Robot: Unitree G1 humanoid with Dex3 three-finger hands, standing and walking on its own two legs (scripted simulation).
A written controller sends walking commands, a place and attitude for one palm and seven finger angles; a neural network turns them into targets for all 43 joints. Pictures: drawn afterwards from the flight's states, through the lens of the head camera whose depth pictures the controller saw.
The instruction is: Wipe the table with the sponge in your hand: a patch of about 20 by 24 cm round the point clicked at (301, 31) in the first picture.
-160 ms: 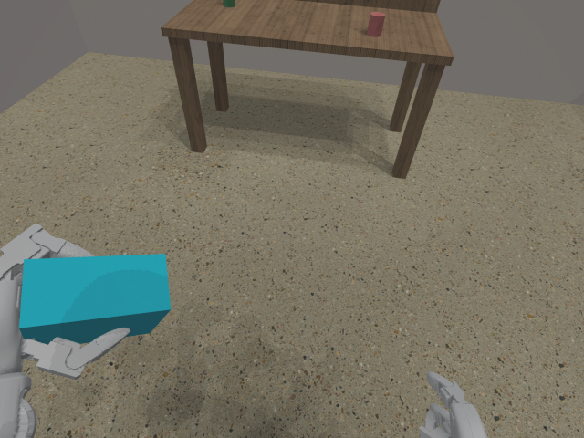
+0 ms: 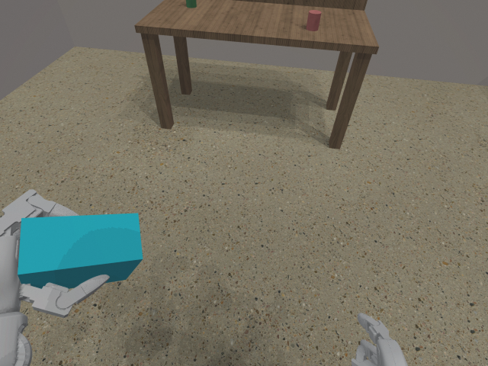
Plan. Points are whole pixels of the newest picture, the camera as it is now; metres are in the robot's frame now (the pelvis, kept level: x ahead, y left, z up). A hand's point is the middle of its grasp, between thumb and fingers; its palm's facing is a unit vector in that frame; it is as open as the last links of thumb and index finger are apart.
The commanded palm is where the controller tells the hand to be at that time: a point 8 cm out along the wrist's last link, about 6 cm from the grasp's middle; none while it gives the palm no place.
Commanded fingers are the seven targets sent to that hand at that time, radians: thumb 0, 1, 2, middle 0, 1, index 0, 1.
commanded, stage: stand and wait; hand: left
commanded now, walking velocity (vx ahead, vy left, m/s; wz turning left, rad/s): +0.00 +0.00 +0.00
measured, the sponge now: (99, 252) +0.22 +0.21 +0.14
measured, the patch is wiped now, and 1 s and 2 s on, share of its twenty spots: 0.00 0.00 0.00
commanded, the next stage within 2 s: look at it before walking up in 0.10 s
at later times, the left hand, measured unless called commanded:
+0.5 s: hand (60, 257) +0.21 +0.24 +0.15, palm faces +0.41 -0.83 -0.38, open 10.1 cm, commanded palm +0.15 +0.28 +0.18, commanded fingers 0.00 0.10 1.30 -1.20 -1.60 -1.20 -1.60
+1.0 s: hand (46, 213) +0.26 +0.29 +0.16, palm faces +0.55 -0.74 -0.38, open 10.1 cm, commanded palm +0.21 +0.31 +0.18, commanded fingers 0.00 0.10 1.30 -1.20 -1.60 -1.20 -1.60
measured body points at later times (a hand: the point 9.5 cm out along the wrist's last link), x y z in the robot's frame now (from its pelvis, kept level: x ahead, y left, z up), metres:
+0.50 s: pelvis +0.00 +0.00 +0.00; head -0.01 +0.00 +0.45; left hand +0.18 +0.28 +0.17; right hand +0.15 -0.23 -0.08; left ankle +0.04 +0.12 -0.73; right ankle +0.05 -0.12 -0.73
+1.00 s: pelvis +0.08 +0.01 -0.02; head +0.09 +0.03 +0.43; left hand +0.23 +0.32 +0.18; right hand +0.28 -0.21 -0.09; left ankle +0.10 +0.13 -0.74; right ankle +0.05 -0.12 -0.70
